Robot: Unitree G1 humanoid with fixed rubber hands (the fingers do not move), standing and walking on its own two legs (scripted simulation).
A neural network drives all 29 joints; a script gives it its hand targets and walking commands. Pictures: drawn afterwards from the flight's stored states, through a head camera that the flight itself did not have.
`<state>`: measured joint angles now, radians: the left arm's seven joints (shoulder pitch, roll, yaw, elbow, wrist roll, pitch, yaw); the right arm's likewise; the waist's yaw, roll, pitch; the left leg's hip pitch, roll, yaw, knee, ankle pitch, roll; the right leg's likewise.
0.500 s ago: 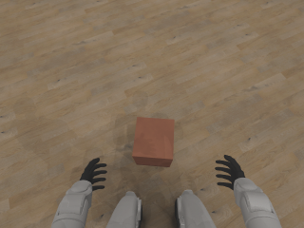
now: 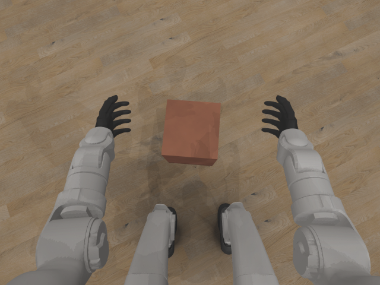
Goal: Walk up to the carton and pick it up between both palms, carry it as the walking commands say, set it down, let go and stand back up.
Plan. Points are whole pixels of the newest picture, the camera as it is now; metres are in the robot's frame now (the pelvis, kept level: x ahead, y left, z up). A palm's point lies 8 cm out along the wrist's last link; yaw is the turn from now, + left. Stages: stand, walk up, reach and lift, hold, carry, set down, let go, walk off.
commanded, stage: reach and lift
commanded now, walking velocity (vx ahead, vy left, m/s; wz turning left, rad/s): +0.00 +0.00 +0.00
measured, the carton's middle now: (191, 136) +0.50 +0.02 -0.55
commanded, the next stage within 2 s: none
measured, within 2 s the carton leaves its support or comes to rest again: neither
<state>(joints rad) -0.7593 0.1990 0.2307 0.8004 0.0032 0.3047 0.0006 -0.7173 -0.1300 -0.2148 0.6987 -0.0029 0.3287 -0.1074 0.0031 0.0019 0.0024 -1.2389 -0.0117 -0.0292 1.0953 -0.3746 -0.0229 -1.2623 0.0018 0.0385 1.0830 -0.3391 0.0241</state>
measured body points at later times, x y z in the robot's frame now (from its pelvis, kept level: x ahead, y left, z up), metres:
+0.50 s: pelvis +0.02 +0.00 -0.01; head +0.33 +0.01 +0.31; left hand +0.53 +0.20 -0.14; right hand +0.51 -0.17 -0.14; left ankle +0.06 +0.13 -0.64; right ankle +0.08 -0.13 -0.64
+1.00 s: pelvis -0.01 +0.00 -0.15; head +0.32 +0.01 +0.15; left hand +0.52 +0.20 -0.29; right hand +0.51 -0.18 -0.29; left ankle +0.06 +0.13 -0.64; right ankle +0.08 -0.13 -0.64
